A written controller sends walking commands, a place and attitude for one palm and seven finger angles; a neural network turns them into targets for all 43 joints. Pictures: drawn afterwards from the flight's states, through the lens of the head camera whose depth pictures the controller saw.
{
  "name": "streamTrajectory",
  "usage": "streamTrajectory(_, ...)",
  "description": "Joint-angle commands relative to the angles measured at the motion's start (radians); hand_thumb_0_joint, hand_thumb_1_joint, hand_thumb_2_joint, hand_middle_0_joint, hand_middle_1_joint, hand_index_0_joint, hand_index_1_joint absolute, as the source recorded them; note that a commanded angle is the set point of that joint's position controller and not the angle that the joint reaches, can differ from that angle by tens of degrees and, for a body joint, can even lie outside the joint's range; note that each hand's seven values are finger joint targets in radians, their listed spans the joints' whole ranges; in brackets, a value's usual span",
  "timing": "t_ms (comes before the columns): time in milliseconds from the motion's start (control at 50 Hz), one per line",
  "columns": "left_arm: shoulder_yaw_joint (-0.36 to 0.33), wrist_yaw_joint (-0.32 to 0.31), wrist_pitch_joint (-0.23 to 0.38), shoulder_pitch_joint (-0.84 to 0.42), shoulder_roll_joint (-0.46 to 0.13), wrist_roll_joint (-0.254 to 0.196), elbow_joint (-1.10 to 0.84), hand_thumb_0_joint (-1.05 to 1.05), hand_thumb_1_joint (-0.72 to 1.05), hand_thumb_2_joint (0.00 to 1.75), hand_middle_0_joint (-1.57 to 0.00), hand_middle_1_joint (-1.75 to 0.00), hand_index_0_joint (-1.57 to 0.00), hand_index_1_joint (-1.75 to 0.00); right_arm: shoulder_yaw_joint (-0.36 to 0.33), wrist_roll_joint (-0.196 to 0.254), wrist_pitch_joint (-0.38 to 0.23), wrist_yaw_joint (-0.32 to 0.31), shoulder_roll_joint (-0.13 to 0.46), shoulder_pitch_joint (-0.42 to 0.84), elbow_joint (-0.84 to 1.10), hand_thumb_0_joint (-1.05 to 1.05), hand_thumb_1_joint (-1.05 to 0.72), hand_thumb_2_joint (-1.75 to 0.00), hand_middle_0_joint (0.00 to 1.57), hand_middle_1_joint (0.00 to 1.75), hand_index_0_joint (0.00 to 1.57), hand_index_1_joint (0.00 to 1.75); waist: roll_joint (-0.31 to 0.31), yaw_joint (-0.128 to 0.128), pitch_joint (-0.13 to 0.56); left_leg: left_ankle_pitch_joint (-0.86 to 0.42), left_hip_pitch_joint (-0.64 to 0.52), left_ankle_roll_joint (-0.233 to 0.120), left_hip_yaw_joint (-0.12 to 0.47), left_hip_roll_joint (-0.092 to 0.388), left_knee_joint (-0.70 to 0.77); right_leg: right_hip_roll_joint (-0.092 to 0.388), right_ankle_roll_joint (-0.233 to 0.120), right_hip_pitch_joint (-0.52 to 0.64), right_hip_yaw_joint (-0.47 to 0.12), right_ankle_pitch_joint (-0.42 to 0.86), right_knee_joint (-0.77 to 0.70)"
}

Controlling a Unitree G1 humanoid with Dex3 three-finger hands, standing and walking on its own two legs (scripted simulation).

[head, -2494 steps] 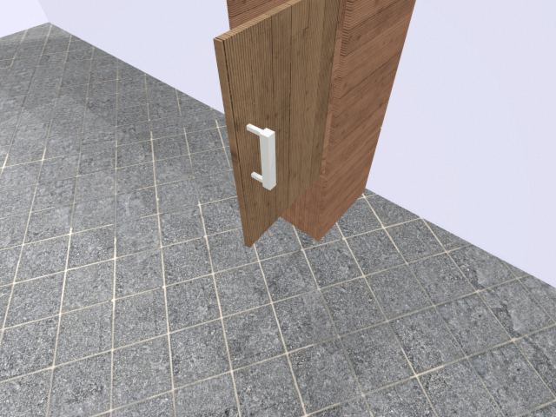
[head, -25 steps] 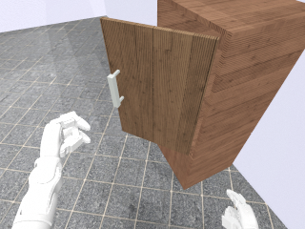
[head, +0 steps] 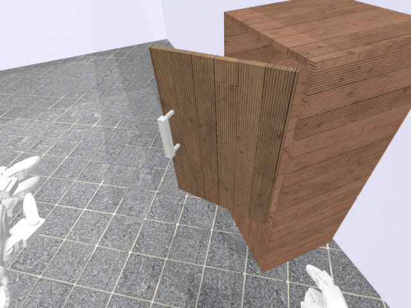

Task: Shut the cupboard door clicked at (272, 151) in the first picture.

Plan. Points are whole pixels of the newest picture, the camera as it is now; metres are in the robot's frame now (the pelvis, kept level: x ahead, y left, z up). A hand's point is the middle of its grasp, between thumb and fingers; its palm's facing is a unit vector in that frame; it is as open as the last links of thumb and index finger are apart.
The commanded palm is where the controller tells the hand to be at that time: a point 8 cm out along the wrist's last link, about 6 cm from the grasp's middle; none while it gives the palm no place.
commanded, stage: draw the hand back to the body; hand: left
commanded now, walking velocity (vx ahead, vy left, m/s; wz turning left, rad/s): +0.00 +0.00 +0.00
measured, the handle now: (170, 134) +0.61 +0.20 -0.02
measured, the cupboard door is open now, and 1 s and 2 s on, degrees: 40 40 40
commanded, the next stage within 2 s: step back with the hand held close in 0.32 s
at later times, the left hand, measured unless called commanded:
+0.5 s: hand (61, 217) +0.19 +0.25 +0.16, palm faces +0.44 -0.78 -0.44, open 7.4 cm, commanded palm +0.14 +0.28 +0.17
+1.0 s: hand (13, 248) +0.15 +0.30 +0.15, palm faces +0.39 -0.78 -0.48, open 7.4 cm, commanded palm +0.09 +0.33 +0.17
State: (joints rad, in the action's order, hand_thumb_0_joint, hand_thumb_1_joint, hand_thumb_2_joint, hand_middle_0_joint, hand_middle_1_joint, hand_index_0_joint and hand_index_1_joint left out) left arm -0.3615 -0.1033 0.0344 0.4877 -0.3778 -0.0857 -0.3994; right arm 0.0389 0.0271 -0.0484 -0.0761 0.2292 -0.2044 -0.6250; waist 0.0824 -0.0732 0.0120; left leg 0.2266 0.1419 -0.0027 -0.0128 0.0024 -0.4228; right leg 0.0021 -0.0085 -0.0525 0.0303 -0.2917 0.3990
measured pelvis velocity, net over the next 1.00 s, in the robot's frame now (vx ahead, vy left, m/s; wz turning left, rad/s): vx -0.06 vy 0.03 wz -0.01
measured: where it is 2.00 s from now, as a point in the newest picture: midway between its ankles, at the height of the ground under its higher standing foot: outside the picture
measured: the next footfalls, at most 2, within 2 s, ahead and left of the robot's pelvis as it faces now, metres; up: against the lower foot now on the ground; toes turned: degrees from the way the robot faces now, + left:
right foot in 1.68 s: -0.26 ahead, -0.11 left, +0.00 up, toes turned +4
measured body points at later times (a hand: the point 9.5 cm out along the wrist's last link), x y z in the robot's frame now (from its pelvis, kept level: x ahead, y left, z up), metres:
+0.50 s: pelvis +0.00 -0.02 +0.00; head -0.02 -0.05 +0.45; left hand +0.17 +0.29 +0.18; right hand +0.19 -0.24 -0.09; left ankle +0.00 +0.12 -0.74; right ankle -0.04 -0.11 -0.74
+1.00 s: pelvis -0.06 +0.03 -0.01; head -0.06 +0.03 +0.44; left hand +0.12 +0.34 +0.18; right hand +0.12 -0.21 -0.08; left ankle +0.00 +0.12 -0.74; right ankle -0.04 -0.11 -0.74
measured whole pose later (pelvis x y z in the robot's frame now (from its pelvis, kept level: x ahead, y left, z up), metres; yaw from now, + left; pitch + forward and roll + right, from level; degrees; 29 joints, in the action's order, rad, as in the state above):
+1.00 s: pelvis -0.06 +0.03 -0.01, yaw -1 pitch +1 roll -1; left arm -0.41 -0.14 0.14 0.56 -0.45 -0.07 -0.45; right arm 0.01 0.03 0.05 -0.10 0.22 -0.19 -0.53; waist 0.01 0.00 0.02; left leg 0.17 0.35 -0.05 -0.03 -0.01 -0.50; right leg 0.02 0.03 -0.27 0.01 -0.23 0.49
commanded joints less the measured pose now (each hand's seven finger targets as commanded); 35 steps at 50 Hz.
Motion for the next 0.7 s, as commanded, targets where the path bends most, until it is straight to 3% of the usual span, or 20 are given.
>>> streamTrajectory(0,-0.061,-0.008,0.056,-0.131,-0.137,0.004,-0.134,0.00,0.90,0.90,-0.20,-0.30,-0.20,-0.30,-0.046,0.000,-0.072,-0.009,0.102,0.147,0.159,0.00,-0.90,-0.90,0.20,0.30,0.20,0.30,-0.055,0.033,-0.033,-0.150,-0.071,-0.031,-0.001,0.010,0.052,-0.006,0.010,-0.139,0.001,0.183,-0.095)
streamTrajectory(80,-0.079,-0.013,0.062,-0.158,-0.160,0.003,-0.127,0.00,0.90,0.90,-0.20,-0.30,-0.20,-0.30,-0.051,-0.002,-0.071,-0.017,0.105,0.143,0.162,0.00,-0.90,-0.90,0.20,0.30,0.20,0.30,-0.097,0.022,0.031,-0.160,-0.087,-0.044,-0.004,0.002,0.043,0.002,0.014,-0.107,-0.005,0.200,-0.075)
streamTrajectory(160,-0.103,-0.015,0.081,-0.144,-0.190,0.003,-0.197,0.00,0.90,0.90,-0.20,-0.30,-0.20,-0.30,-0.049,-0.005,-0.082,-0.020,0.092,0.161,0.167,0.00,-0.90,-0.90,0.20,0.30,0.20,0.30,-0.043,0.004,0.106,-0.221,-0.108,-0.048,-0.014,-0.007,0.020,0.013,0.013,-0.056,-0.018,0.290,-0.059)
streamTrajectory(220,-0.111,-0.018,0.083,-0.133,-0.201,0.003,-0.223,0.00,0.90,0.90,-0.20,-0.30,-0.20,-0.30,-0.042,-0.005,-0.090,-0.021,0.085,0.165,0.163,0.00,-0.90,-0.90,0.20,0.30,0.20,0.30,0.014,0.004,0.083,-0.237,-0.101,-0.040,-0.019,-0.008,0.015,0.016,0.012,-0.057,-0.020,0.318,-0.064)
streamTrajectory(260,-0.116,-0.020,0.083,-0.117,-0.198,0.004,-0.212,0.00,0.90,0.90,-0.20,-0.30,-0.20,-0.30,-0.043,-0.006,-0.093,-0.020,0.081,0.164,0.160,0.00,-0.90,-0.90,0.20,0.30,0.20,0.30,0.014,0.005,0.056,-0.247,-0.098,-0.039,-0.025,-0.006,0.012,0.012,0.013,-0.075,-0.019,0.333,-0.067)
streamTrajectory(360,-0.115,-0.007,0.076,-0.090,-0.175,-0.006,-0.144,0.00,0.90,0.90,-0.20,-0.30,-0.20,-0.30,-0.049,-0.003,-0.078,-0.018,0.084,0.153,0.160,0.00,-0.90,-0.90,0.20,0.30,0.20,0.30,-0.069,0.009,0.018,-0.236,-0.079,-0.038,-0.025,0.002,0.023,0.008,0.020,-0.085,-0.017,0.328,-0.071)
streamTrajectory(380,-0.109,-0.004,0.075,-0.090,-0.169,-0.004,-0.142,0.00,0.90,0.90,-0.20,-0.30,-0.20,-0.30,-0.051,0.000,-0.074,-0.017,0.085,0.155,0.161,0.00,-0.90,-0.90,0.20,0.30,0.20,0.30,-0.046,0.011,0.015,-0.232,-0.087,-0.039,-0.031,0.002,0.023,0.008,0.020,-0.094,-0.020,0.321,-0.073)
streamTrajectory(400,-0.119,-0.001,0.073,-0.076,-0.175,-0.007,-0.113,0.00,0.90,0.90,-0.20,-0.30,-0.20,-0.30,-0.054,-0.002,-0.075,-0.019,0.087,0.156,0.158,0.00,-0.90,-0.90,0.20,0.30,0.20,0.30,-0.076,0.008,-0.008,-0.225,-0.084,-0.040,-0.030,0.002,0.026,0.005,0.024,-0.109,-0.020,0.318,-0.093)
streamTrajectory(420,-0.101,0.002,0.074,-0.076,-0.158,-0.010,-0.118,0.00,0.90,0.90,-0.20,-0.30,-0.20,-0.30,-0.052,0.000,-0.070,-0.016,0.085,0.152,0.163,0.00,-0.90,-0.90,0.20,0.30,0.20,0.30,-0.055,0.012,0.004,-0.214,-0.083,-0.041,-0.031,0.004,0.030,0.012,0.024,-0.094,-0.022,0.303,-0.081)
streamTrajectory(440,-0.188,-0.010,0.118,-0.180,-0.270,0.005,-0.180,0.00,0.90,0.90,-0.20,-0.30,-0.20,-0.30,-0.068,0.001,-0.044,-0.010,0.116,0.143,0.180,0.00,-0.90,-0.90,0.20,0.30,0.20,0.30,-0.064,0.047,-0.011,-0.165,-0.021,-0.053,-0.014,0.018,-0.063,0.078,0.036,-0.190,-0.095,0.366,-0.132)
streamTrajectory(460,-0.146,-0.008,0.127,-0.098,-0.216,0.005,-0.099,0.00,0.90,0.90,-0.20,-0.30,-0.20,-0.30,-0.068,-0.004,-0.030,-0.012,0.103,0.147,0.161,0.00,-0.90,-0.90,0.20,0.30,0.20,0.30,-0.127,0.054,0.017,-0.154,-0.009,-0.049,-0.011,0.012,-0.101,0.111,0.031,-0.185,-0.092,0.423,-0.122)
streamTrajectory(480,-0.123,-0.006,0.130,-0.078,-0.200,0.007,-0.098,0.00,0.90,0.90,-0.20,-0.30,-0.20,-0.30,-0.071,-0.005,-0.020,-0.010,0.101,0.160,0.165,0.00,-0.90,-0.90,0.20,0.30,0.20,0.30,-0.140,0.051,0.027,-0.130,0.010,-0.048,-0.014,0.007,-0.120,0.128,0.037,-0.181,-0.107,0.478,-0.114)
streamTrajectory(520,-0.138,-0.010,0.152,-0.047,-0.216,0.014,-0.142,0.00,0.90,0.90,-0.20,-0.30,-0.20,-0.30,-0.075,-0.006,-0.003,-0.013,0.098,0.152,0.177,0.00,-0.90,-0.90,0.20,0.30,0.20,0.30,-0.114,0.053,0.089,-0.164,0.029,-0.046,-0.013,0.011,-0.109,0.136,0.034,-0.127,-0.079,0.581,-0.053)
streamTrajectory(600,-0.168,-0.026,0.154,-0.004,-0.249,0.007,-0.237,0.00,0.90,0.90,-0.20,-0.30,-0.20,-0.30,-0.088,-0.003,0.029,-0.025,0.116,0.145,0.203,0.00,-0.90,-0.90,0.20,0.30,0.20,0.30,-0.032,0.060,0.178,-0.386,-0.042,-0.045,-0.005,0.038,-0.069,0.092,0.044,-0.125,-0.044,0.573,0.010)
streamTrajectory(680,-0.194,-0.039,0.148,0.031,-0.265,0.002,-0.267,0.00,0.90,0.90,-0.20,-0.30,-0.20,-0.30,-0.090,0.000,0.058,-0.032,0.113,0.128,0.228,0.00,-0.90,-0.90,0.20,0.30,0.20,0.30,-0.065,0.065,0.219,-0.526,-0.027,-0.040,0.013,0.056,-0.069,0.066,0.029,-0.088,-0.025,0.613,0.065)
